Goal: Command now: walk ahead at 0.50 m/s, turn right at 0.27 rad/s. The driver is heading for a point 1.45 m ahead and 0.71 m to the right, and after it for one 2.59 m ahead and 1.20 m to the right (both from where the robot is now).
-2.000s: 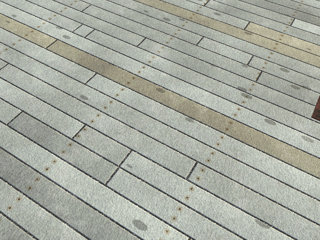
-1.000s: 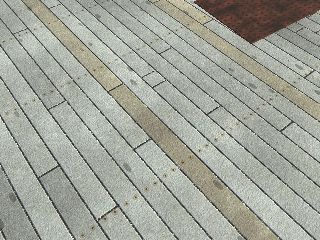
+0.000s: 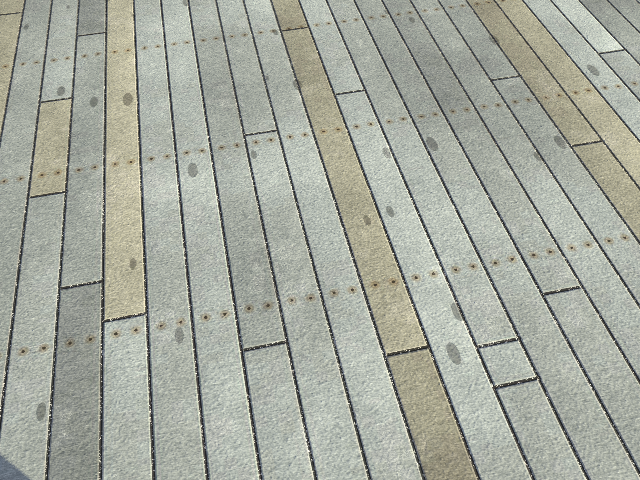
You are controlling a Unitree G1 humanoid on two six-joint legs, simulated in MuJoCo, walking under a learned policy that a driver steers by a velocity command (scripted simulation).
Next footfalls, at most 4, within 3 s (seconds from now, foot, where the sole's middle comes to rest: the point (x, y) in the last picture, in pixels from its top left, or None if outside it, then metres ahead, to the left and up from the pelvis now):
0.10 left None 0.19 0.12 -0.78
0.60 right None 0.42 -0.15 -0.78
1.14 left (437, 357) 0.77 -0.16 -0.78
1.64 right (582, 366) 0.77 -0.49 -0.78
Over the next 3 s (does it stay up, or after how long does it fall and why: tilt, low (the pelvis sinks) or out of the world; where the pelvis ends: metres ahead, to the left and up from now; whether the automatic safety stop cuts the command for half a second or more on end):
stays up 1.01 -0.64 0.00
